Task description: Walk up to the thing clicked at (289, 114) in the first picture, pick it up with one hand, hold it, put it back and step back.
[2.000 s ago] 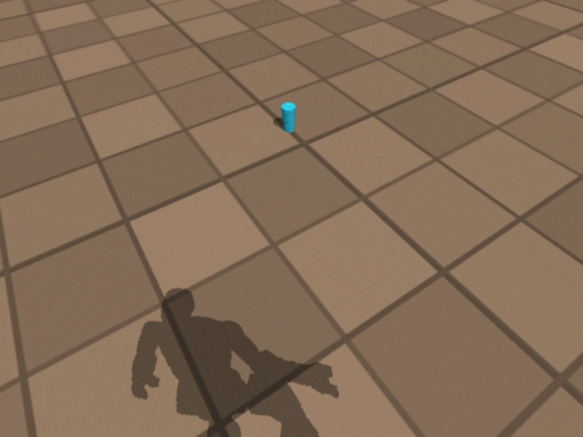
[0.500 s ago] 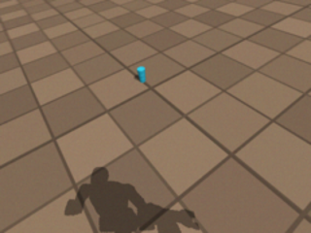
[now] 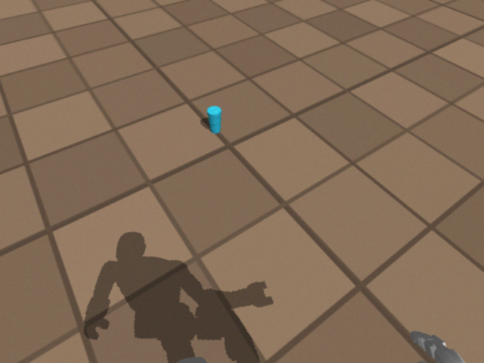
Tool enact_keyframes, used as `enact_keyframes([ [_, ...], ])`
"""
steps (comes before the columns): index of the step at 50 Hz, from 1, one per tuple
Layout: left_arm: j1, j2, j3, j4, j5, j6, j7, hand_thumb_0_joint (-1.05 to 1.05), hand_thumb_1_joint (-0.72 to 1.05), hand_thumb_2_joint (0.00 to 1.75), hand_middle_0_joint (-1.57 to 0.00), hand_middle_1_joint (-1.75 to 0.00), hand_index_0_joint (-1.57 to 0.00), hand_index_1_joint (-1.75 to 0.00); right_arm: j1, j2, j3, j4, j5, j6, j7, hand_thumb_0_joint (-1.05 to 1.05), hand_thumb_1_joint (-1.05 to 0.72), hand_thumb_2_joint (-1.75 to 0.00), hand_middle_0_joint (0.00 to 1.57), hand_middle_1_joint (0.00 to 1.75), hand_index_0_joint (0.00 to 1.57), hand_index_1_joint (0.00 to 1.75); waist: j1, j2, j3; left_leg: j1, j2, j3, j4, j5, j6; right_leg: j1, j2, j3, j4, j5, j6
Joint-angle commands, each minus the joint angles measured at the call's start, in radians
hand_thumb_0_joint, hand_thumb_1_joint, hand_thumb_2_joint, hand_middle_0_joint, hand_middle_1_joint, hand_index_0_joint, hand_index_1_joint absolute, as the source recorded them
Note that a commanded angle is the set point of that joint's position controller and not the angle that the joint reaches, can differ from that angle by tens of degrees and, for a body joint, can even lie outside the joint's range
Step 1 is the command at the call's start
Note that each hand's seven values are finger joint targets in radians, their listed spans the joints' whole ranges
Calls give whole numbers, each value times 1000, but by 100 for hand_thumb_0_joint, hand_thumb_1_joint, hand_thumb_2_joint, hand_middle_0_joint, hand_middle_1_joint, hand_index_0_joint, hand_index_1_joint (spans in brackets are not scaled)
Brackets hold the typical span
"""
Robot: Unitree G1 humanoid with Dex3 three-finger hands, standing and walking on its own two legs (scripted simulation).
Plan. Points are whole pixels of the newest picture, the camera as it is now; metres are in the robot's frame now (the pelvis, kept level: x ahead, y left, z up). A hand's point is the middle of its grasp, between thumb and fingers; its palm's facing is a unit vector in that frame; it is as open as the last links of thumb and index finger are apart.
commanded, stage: walk up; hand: left
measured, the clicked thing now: (214, 120) +1.45 +0.19 -0.68
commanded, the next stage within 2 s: none
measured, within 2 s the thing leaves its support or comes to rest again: neither
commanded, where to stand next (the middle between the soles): +1.05 -0.01 m, yaw -3 degrees
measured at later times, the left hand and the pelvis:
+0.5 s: hand (148, 254) +0.33 +0.22 -0.10, palm faces -0.01 -0.91 -0.42, open 7.4 cm; pelvis +0.26 -0.06 +0.01, yaw -1 degrees
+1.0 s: hand (151, 181) +0.55 +0.26 -0.14, palm faces -0.05 -0.94 -0.33, open 7.4 cm; pelvis +0.49 -0.01 +0.01, yaw -1 degrees
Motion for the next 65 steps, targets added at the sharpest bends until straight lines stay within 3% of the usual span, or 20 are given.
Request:
enact_keyframes([
  [1, 30, 205, 53, -92, -6, -45, -4, 0, 90, 90, -20, -30, -20, -30, 91, -268, -55, -57, 31, -18, -40, 0, -90, -90, 20, 30, 20, 30, -24, 160, -56, 228, 258, -248, -328, 106, 194, -297, -98, 53, -25, 92, 12],
  [8, -99, 187, 69, -116, 16, -34, -54, 0, 90, 90, -20, -30, -20, -30, 36, -302, -56, -95, 15, -34, -22, 0, -90, -90, 20, 30, 20, 30, -24, 190, 6, 72, 204, -112, -392, -172, 187, -150, -109, -78, -430, 296, 33],
  [13, 52, 225, 105, -54, 22, -48, -37, 0, 90, 90, -20, -30, -20, -30, 49, -260, -36, -93, 16, -19, -28, 0, -90, -90, 20, 30, 20, 30, 85, 19, -115, -23, 139, -23, 11, 79, 112, 257, -31, -139, -516, 258, -3],
  [14, 178, 284, 130, -29, 27, -59, -20, 0, 90, 90, -20, -30, -20, -30, 113, -194, -14, -92, 18, -19, -28, 0, -90, -90, 20, 30, 20, 30, 140, -207, -190, -109, 41, 30, 343, 23, 77, 394, -110, 9, -632, 57, -22],
  [15, 208, 374, 141, -56, 25, -70, -2, 0, 90, 90, -20, -30, -20, -30, 155, -148, 8, -110, 24, -15, -28, 0, -90, -90, 20, 30, 20, 30, 119, -346, -191, -307, -70, -16, 579, -292, 27, 458, -371, 496, -819, -80, -85],
  [16, 172, 389, 130, -69, 3, -66, 2, 0, 90, 90, -20, -30, -20, -30, 105, -255, -22, -90, 24, -2, -41, 0, -90, -90, 20, 30, 20, 30, 117, -195, -170, -347, -50, -123, 676, -285, 16, 396, -445, 683, -897, -102, -157],
  [21, -30, 250, 91, -120, 1, -74, 11, 0, 90, 90, -20, -30, -20, -30, 159, -233, -19, -4, 27, 21, -28, 0, -90, -90, 20, 30, 20, 30, -9, -126, -40, -220, 46, -179, 495, -57, 4, 116, -261, 149, -881, 201, -131],
  [30, 34, 262, 100, -139, 15, -81, 7, 0, 90, 90, -20, -30, -20, -30, -45, -188, -24, -78, -1, 18, 17, 0, -90, -90, 20, 30, 20, 30, 47, -61, -9, -181, 49, -72, 44, 114, -16, 153, -245, -9, -861, 252, -140],
  [34, 16, 281, 98, -142, 16, -70, 10, 0, 90, 90, -20, -30, -20, -30, -51, -191, -36, -81, 7, 16, 21, 0, -90, -90, 20, 30, 20, 30, 25, -59, -6, -33, 22, -25, -1, 80, 19, 105, -261, -29, -804, 290, -133],
  [36, 9, 271, 89, -148, 15, -62, 15, 0, 90, 90, -20, -30, -20, -30, 76, -221, -48, -48, 3, 9, 12, 0, -90, -90, 20, 30, 20, 30, -51, 26, -60, 168, -22, -8, -76, 50, 47, 73, -215, -83, -572, 484, -101],
  [37, 43, 215, 65, -151, 13, -57, 19, 0, 90, 90, -20, -30, -20, -30, 226, -273, -69, -7, -14, 2, -2, 0, -90, -90, 20, 30, 20, 30, -108, 144, -164, 385, 9, -92, -99, -27, 99, -28, -150, -129, -289, 498, -63],
  [38, 87, 126, 39, -170, -5, -55, 18, 0, 90, 90, -20, -30, -20, -30, 308, -370, -100, -17, -27, -4, -19, 0, -90, -90, 20, 30, 20, 30, -129, 387, -237, 572, 269, -512, -179, -152, 186, -296, -20, -147, 23, 165, -3],
  [39, 77, 202, 56, -156, -8, -50, 29, 0, 90, 90, -20, -30, -20, -30, 281, -396, -105, -43, 15, -4, -25, 0, -90, -90, 20, 30, 20, 30, -127, 284, -245, 529, 387, -775, -321, -203, 269, -371, 33, -36, 112, -98, -11],
  [45, 110, 197, 55, -77, -2, -33, 3, 0, 90, 90, -20, -30, -20, -30, 94, -261, -44, -85, 27, -18, -39, 0, -90, -90, 20, 30, 20, 30, -17, 176, -45, 160, 213, -226, -339, 114, 180, -235, -95, 16, -36, 133, 22],
  [50, -25, 182, 60, -120, 17, -28, -22, 0, 90, 90, -20, -30, -20, -30, 120, -284, -50, -98, 20, -26, -34, 0, -90, -90, 20, 30, 20, 30, -46, 169, 1, 181, 219, -192, -383, 11, 222, -289, -121, -53, -301, 187, 49],
  [59, 3, 188, 83, -81, 21, -52, -13, 0, 90, 90, -20, -30, -20, -30, 113, -246, -32, -124, 21, 2, -35, 0, -90, -90, 20, 30, 20, 30, 28, 56, -73, 66, 137, -75, -72, 80, 126, 146, -13, -128, -590, 266, 2],
  [60, 109, 229, 102, -61, 24, -61, 0, 0, 90, 90, -20, -30, -20, -30, 147, -203, -13, -125, 20, 1, -35, 0, -90, -90, 20, 30, 20, 30, 79, -73, -139, -6, 76, -24, 169, 77, 97, 303, -75, -30, -659, 163, -23],
  [61, 186, 333, 127, -69, 26, -70, 15, 0, 90, 90, -20, -30, -20, -30, 181, -138, 9, -146, 22, 0, -33, 0, -90, -90, 20, 30, 20, 30, 93, -282, -192, -212, -51, 11, 441, -245, 43, 436, -345, 400, -772, 50, -104],
  [62, 163, 360, 123, -71, 10, -64, 16, 0, 90, 90, -20, -30, -20, -30, 150, -238, -16, -122, 20, 14, -43, 0, -90, -90, 20, 30, 20, 30, 97, -173, -156, -308, -55, -77, 545, -327, 33, 398, -440, 625, -849, -52, -218],
  [65, 35, 286, 97, -120, 1, -62, 25, 0, 90, 90, -20, -30, -20, -30, 148, -247, -19, -74, 33, 21, -44, 0, -90, -90, 20, 30, 20, 30, 38, -82, -68, -290, 23, -173, 557, -185, 27, 232, -339, 351, -843, 77, -195],
])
